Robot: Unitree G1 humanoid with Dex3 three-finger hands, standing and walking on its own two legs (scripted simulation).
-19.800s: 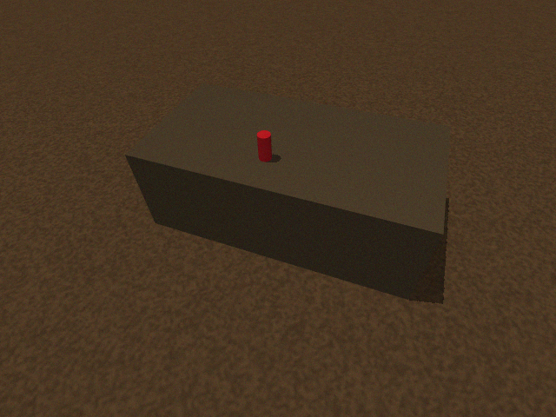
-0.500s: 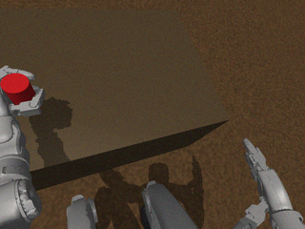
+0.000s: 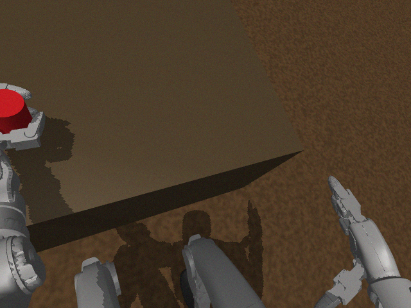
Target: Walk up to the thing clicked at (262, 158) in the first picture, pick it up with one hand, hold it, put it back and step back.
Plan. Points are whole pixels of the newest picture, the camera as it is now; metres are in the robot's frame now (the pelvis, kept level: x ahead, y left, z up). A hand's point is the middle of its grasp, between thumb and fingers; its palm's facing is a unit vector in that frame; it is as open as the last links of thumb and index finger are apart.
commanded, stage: lower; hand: left
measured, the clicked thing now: (14, 121) +0.52 +0.22 -0.06
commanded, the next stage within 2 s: loosen in 0.68 s
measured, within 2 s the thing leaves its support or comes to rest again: rests again in 0.58 s
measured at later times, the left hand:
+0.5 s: hand (31, 124) +0.53 +0.20 -0.08, palm faces +0.16 -0.99 -0.05, open 6.9 cm
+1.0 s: hand (35, 126) +0.53 +0.20 -0.10, palm faces +0.19 -0.98 -0.03, open 7.5 cm
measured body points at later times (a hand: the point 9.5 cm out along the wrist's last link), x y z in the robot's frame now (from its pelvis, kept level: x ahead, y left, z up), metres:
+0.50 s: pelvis -0.01 +0.00 -0.02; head +0.20 +0.09 +0.37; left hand +0.51 +0.25 -0.08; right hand +0.17 -0.25 +0.09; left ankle +0.06 +0.13 -0.54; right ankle +0.03 -0.15 -0.54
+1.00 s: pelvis -0.01 +0.00 -0.03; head +0.20 +0.10 +0.35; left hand +0.52 +0.25 -0.09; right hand +0.17 -0.24 +0.09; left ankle +0.06 +0.13 -0.54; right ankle +0.03 -0.15 -0.54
